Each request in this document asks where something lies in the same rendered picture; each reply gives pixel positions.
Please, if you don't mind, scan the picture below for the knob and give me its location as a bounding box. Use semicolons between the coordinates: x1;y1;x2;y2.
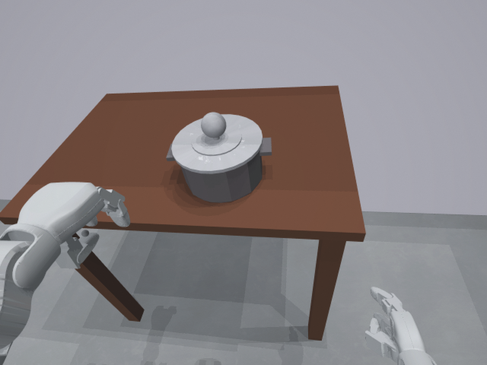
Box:
201;112;226;138

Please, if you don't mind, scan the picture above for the left robot forearm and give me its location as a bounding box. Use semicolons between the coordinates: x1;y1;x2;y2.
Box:
0;224;61;365

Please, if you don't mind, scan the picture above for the right robot hand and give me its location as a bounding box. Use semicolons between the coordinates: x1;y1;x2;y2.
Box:
365;287;427;363

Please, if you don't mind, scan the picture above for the table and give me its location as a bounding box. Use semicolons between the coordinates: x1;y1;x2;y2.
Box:
0;85;366;341

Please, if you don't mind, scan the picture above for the lid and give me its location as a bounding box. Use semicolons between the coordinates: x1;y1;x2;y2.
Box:
171;114;263;174

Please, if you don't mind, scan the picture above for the left robot hand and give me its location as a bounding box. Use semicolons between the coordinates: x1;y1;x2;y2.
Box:
18;182;130;268

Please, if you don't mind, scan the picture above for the right robot forearm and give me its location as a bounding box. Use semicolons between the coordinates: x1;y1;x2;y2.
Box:
397;350;437;365

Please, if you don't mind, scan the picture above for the pot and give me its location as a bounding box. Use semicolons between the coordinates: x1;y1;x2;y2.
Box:
166;138;272;203

